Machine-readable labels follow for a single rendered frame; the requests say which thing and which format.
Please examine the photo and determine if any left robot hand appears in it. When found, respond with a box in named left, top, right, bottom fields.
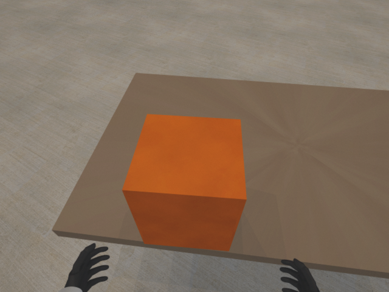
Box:
left=65, top=243, right=110, bottom=292

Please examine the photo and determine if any table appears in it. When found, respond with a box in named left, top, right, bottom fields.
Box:
left=52, top=73, right=389, bottom=279

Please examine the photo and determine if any carton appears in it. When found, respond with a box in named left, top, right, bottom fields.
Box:
left=122, top=114, right=247, bottom=251

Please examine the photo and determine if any right robot hand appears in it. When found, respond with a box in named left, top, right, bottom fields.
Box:
left=280, top=259, right=320, bottom=292

